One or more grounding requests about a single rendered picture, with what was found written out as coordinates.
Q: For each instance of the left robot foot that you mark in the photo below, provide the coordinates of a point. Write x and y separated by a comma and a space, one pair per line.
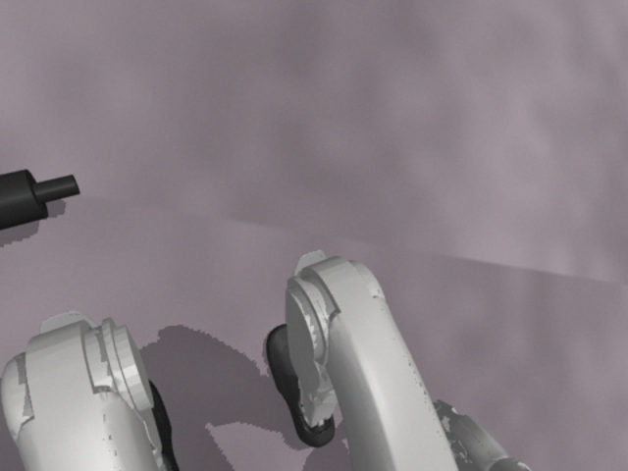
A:
164, 429

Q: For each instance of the right robot foot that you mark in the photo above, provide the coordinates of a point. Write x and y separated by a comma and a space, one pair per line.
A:
286, 382

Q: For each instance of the right robot hand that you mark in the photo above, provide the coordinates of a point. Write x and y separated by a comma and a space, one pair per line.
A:
475, 448

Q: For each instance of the bottle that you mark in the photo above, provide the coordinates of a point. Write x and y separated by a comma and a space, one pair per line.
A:
23, 200

